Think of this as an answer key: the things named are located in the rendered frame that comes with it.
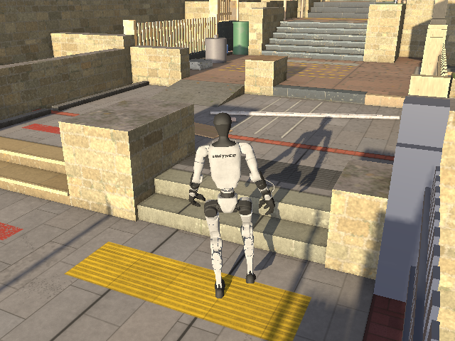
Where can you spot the robot head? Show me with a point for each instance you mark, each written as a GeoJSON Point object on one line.
{"type": "Point", "coordinates": [222, 122]}

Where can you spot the right robot hand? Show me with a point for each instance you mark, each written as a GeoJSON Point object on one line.
{"type": "Point", "coordinates": [269, 203]}

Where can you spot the robot left shin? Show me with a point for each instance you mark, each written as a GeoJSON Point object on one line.
{"type": "Point", "coordinates": [217, 263]}

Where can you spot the left robot hand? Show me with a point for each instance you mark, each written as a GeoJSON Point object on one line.
{"type": "Point", "coordinates": [198, 196]}

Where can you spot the left robot forearm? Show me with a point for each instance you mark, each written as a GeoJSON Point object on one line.
{"type": "Point", "coordinates": [193, 188]}

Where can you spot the right robot forearm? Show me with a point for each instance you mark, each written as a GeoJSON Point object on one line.
{"type": "Point", "coordinates": [263, 188]}

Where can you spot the robot left upper arm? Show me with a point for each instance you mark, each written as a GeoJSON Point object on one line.
{"type": "Point", "coordinates": [199, 163]}

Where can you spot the robot right upper arm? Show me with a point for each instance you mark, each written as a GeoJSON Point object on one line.
{"type": "Point", "coordinates": [247, 149]}

